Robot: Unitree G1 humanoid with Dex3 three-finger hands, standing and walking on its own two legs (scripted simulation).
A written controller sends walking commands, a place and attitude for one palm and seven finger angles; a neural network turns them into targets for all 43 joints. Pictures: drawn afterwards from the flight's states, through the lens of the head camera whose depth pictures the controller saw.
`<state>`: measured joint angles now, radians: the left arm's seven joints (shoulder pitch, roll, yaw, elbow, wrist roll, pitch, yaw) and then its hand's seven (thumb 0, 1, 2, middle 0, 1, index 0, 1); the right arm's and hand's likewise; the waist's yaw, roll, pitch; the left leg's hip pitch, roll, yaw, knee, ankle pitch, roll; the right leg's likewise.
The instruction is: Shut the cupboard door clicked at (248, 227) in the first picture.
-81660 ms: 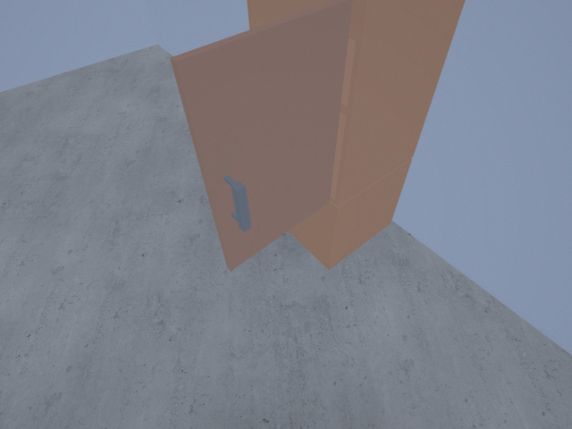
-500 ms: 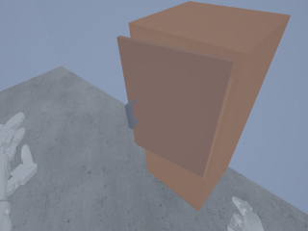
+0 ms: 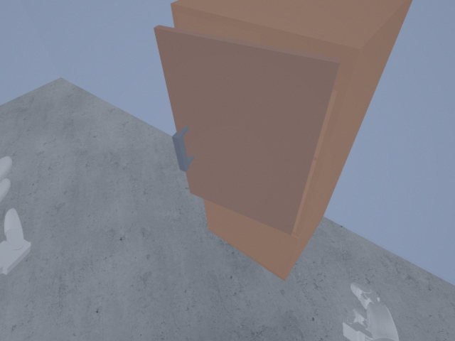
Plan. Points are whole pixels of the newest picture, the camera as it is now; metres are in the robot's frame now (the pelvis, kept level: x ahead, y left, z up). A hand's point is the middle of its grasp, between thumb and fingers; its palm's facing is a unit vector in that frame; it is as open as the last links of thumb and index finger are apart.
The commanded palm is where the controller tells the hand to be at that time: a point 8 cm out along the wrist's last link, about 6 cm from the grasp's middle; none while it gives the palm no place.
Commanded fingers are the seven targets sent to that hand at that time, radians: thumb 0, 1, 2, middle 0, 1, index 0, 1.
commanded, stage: step back with the hand held close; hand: left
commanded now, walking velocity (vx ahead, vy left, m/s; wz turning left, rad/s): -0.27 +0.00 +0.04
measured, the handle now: (184, 148) +0.63 +0.17 -0.08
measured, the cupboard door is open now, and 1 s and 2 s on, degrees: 9 9 9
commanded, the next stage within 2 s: stop stepping back and stand still in 0.80 s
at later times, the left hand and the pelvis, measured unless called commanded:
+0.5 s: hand out of the picture +0.07 +0.29 +0.17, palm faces +0.54 -0.71 -0.46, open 7.4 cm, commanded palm +0.02 +0.32 +0.18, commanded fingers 0.00 0.90 0.90 -0.20 -0.30 -0.20 -0.30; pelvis -0.09 +0.00 -0.01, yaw +6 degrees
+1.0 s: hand out of the picture +0.00 +0.27 +0.18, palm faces +0.46 -0.79 -0.40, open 7.4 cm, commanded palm -0.07 +0.31 +0.18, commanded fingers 0.00 0.90 0.90 -0.20 -0.30 -0.20 -0.30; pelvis -0.20 +0.01 -0.02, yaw +0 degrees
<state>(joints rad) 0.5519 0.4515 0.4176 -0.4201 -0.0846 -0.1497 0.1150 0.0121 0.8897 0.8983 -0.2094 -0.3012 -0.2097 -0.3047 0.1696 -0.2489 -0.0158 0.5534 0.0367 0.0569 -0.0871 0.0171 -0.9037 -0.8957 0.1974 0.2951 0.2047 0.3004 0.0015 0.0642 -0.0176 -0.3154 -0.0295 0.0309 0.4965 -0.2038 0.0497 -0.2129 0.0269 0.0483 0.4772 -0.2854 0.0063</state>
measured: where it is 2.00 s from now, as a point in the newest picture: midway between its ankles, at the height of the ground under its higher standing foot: outside the picture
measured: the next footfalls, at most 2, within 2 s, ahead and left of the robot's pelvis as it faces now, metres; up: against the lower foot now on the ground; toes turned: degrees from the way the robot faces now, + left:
right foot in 0.86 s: -0.27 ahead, -0.12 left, +0.00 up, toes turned -3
left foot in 1.30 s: -0.16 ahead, +0.14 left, +0.00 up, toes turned +1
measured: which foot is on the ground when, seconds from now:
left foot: down 0.00-1.00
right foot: down 0.00-0.60, up 0.62-0.84, down 0.86-1.00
